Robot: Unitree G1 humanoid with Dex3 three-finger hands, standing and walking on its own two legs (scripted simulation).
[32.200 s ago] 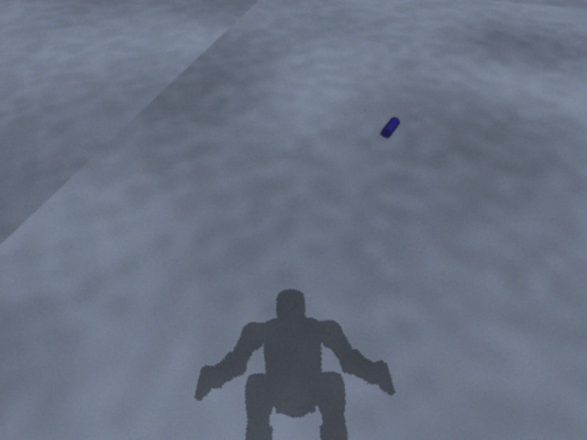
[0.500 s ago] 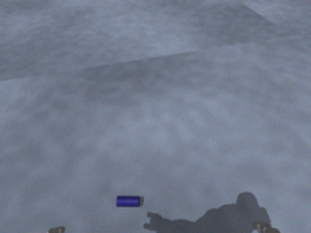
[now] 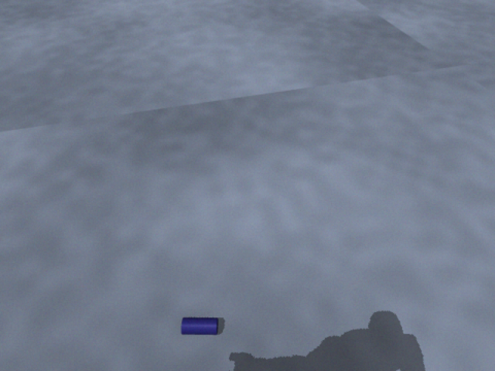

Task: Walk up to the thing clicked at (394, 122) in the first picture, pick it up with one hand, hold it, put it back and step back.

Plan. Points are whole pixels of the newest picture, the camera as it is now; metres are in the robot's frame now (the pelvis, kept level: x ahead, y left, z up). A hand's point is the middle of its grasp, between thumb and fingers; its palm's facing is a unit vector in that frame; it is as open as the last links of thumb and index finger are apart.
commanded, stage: walk up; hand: left
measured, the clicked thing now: (200, 326) +0.39 +0.19 -0.75
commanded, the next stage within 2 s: stand in 0.32 s
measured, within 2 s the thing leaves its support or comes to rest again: neither
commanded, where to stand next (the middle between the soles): +0.04 +0.05 m, yaw -1 degrees
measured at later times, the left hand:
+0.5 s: hand out of the picture +0.08 +0.26 -0.16, palm faces -0.01 -0.94 -0.34, open 7.4 cm
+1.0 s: hand out of the picture +0.08 +0.25 -0.16, palm faces -0.02 -0.94 -0.34, open 7.4 cm
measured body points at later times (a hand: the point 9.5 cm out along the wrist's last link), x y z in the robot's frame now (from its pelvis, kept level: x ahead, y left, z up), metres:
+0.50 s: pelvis +0.01 +0.00 +0.00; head +0.02 +0.00 +0.45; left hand +0.08 +0.30 -0.13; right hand +0.10 -0.29 -0.13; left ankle +0.02 +0.14 -0.75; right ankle -0.02 -0.13 -0.75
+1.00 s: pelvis +0.01 +0.00 +0.00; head +0.02 +0.00 +0.45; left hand +0.08 +0.30 -0.13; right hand +0.09 -0.30 -0.13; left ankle +0.02 +0.14 -0.75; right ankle -0.02 -0.13 -0.75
